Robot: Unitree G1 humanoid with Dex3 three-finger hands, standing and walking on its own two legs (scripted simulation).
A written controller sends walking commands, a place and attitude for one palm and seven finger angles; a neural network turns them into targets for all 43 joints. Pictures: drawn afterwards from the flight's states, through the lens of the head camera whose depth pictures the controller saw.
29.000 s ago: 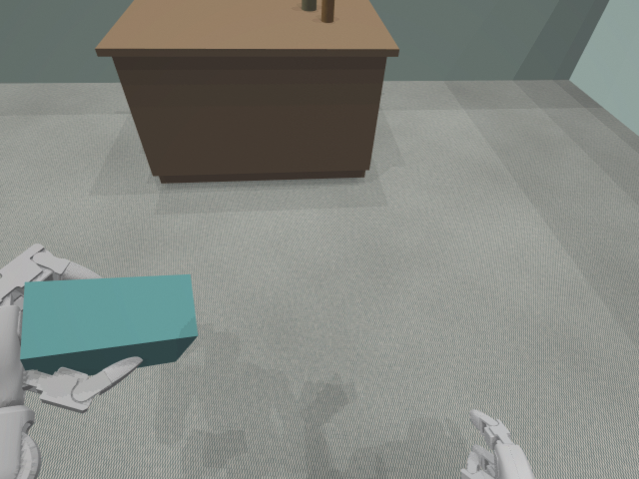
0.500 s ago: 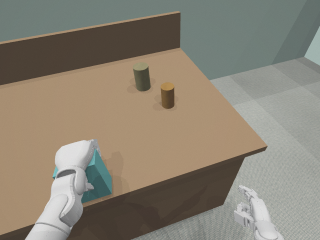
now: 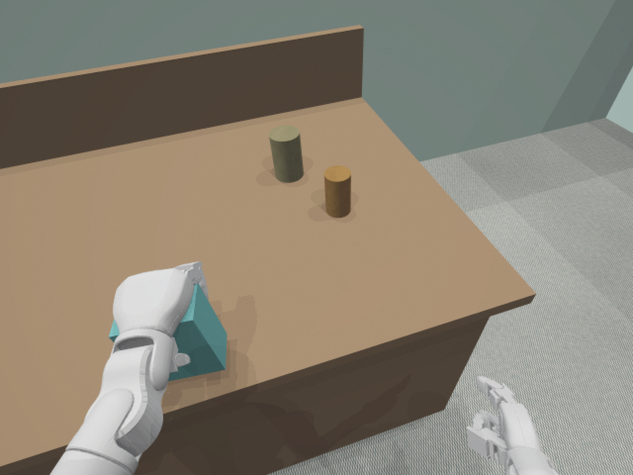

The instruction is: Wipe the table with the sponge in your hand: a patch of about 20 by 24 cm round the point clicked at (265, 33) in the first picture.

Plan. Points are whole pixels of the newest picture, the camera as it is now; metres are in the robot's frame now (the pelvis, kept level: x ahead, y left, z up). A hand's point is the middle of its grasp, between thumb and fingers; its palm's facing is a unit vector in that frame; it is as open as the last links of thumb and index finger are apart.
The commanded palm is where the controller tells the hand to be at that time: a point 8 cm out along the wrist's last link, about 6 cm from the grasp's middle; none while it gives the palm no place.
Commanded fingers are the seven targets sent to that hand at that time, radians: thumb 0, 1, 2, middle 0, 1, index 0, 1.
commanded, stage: move the sponge above the wiping area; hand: left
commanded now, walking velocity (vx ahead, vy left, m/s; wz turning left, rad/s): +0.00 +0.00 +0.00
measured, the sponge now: (181, 343) +0.27 +0.25 +0.00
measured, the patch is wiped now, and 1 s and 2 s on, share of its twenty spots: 0.00 0.00 0.00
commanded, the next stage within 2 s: lower the sponge onto the table in 0.92 s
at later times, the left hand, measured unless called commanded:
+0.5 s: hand (151, 309) +0.27 +0.26 +0.07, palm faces +0.10 -0.05 -0.99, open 10.1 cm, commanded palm +0.24 +0.26 +0.12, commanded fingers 0.00 0.10 1.30 -1.20 -1.60 -1.20 -1.60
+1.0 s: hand (144, 303) +0.28 +0.27 +0.08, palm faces +0.11 -0.07 -0.99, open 10.1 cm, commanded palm +0.24 +0.25 +0.12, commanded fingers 0.00 0.10 1.30 -1.20 -1.60 -1.20 -1.60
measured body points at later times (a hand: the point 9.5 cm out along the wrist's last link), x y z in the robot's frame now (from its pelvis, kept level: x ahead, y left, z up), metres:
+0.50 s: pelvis +0.00 -0.01 +0.00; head -0.02 -0.05 +0.45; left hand +0.27 +0.26 +0.13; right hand +0.23 -0.22 -0.08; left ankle +0.00 +0.09 -0.74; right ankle -0.01 -0.09 -0.74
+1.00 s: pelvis +0.00 -0.01 +0.00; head -0.02 -0.06 +0.45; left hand +0.27 +0.27 +0.13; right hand +0.22 -0.23 -0.09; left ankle +0.00 +0.09 -0.74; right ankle -0.01 -0.09 -0.74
